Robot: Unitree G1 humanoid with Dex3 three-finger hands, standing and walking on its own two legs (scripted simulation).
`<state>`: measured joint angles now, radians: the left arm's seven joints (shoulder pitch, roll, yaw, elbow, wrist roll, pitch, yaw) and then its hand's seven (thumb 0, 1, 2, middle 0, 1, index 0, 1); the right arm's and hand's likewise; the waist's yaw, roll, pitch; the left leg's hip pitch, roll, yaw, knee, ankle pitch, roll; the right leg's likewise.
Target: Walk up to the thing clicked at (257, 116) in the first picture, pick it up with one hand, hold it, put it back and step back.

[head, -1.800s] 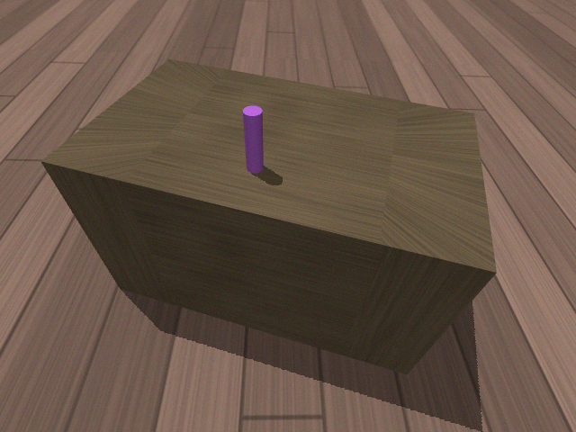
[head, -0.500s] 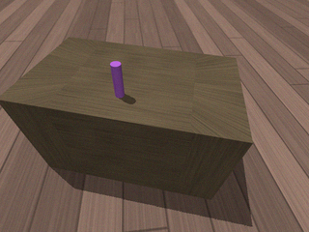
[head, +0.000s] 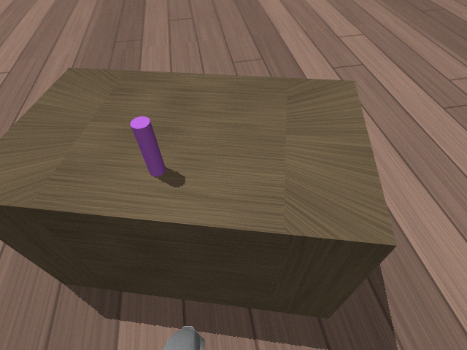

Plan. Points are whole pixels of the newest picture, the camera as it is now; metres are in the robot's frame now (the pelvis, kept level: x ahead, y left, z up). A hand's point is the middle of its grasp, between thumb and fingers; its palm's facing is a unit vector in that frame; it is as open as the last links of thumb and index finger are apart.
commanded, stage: walk up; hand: left
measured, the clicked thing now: (149, 148) +0.59 +0.24 -0.03
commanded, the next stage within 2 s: none
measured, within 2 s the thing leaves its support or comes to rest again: neither
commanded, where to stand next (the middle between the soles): +0.11 +0.07 m, yaw -4 degrees
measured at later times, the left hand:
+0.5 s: hand out of the picture +0.16 +0.33 -0.15, palm faces -0.12 -0.89 -0.44, open 7.4 cm
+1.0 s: hand (83, 338) +0.18 +0.31 -0.15, palm faces -0.11 -0.94 -0.33, open 7.4 cm
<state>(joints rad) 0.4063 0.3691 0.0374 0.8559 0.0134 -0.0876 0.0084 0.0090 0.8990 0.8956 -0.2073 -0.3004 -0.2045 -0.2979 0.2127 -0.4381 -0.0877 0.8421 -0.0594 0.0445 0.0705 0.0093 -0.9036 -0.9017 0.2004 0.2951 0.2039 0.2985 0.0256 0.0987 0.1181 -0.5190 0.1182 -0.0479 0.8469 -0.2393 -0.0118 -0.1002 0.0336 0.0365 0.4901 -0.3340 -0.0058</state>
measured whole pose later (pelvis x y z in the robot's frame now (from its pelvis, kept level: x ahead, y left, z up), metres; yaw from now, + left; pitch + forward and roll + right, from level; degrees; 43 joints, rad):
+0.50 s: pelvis +0.06 +0.06 -0.02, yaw -5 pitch -4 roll -1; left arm 0.25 0.38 0.04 0.86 0.03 -0.02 0.01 0.01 0.90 0.90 -0.20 -0.30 -0.20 -0.30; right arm 0.16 -0.39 -0.04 0.82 0.00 0.04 0.01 0.01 -0.90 -0.90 0.20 0.30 0.21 0.30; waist 0.00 0.06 0.14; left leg -0.39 0.08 0.07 0.82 -0.41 0.02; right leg -0.33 0.03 -0.03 0.74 -0.35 -0.03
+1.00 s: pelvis +0.04 +0.07 -0.01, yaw -6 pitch -3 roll +0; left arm 0.11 0.37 0.03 0.98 0.01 0.02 -0.03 0.01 0.90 0.90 -0.20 -0.30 -0.20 -0.30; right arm 0.21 -0.37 0.00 0.99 -0.02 -0.02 0.00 0.01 -0.90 -0.90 0.20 0.30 0.21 0.30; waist -0.01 -0.03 0.07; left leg -0.19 0.04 -0.03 0.60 -0.35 -0.03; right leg -0.29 -0.02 -0.01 0.60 -0.26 0.00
